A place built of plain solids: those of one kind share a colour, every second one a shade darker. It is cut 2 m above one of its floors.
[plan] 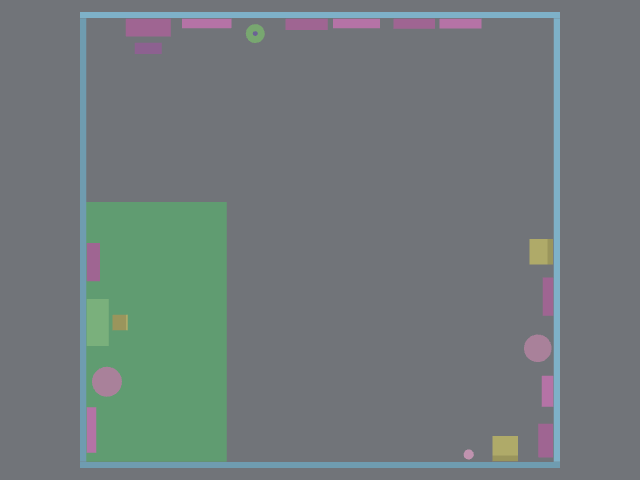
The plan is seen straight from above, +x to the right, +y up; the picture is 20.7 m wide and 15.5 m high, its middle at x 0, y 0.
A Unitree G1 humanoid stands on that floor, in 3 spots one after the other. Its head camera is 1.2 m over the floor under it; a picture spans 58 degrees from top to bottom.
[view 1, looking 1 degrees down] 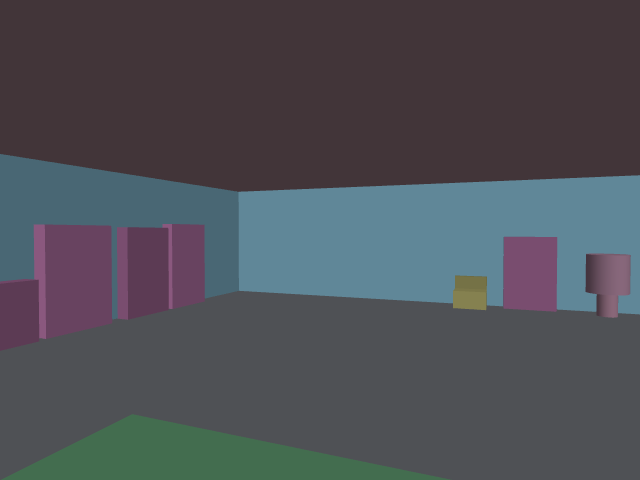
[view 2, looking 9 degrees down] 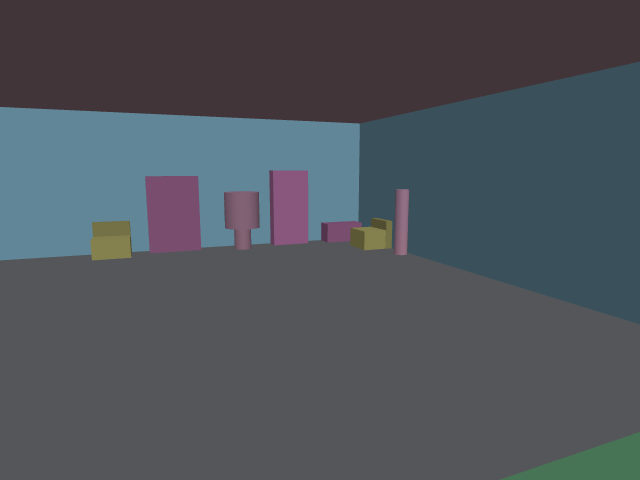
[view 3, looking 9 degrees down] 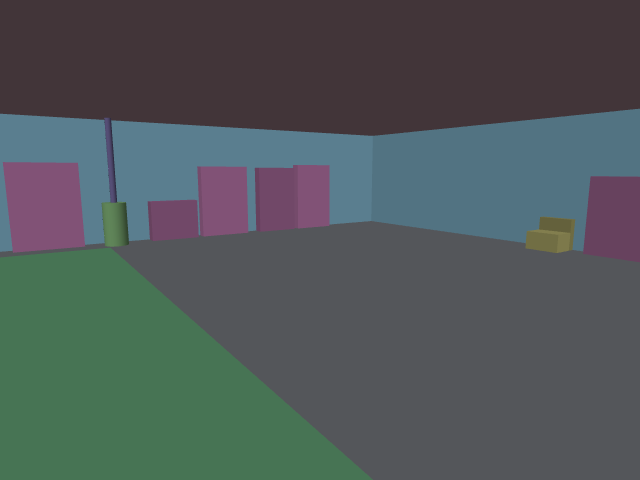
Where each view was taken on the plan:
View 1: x -5.18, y -0.99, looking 22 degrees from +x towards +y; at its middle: wall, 13.73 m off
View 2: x -4.17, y -1.16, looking -22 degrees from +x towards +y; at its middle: wall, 12.80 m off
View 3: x -4.04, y -6.27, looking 56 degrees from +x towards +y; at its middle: ground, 12.83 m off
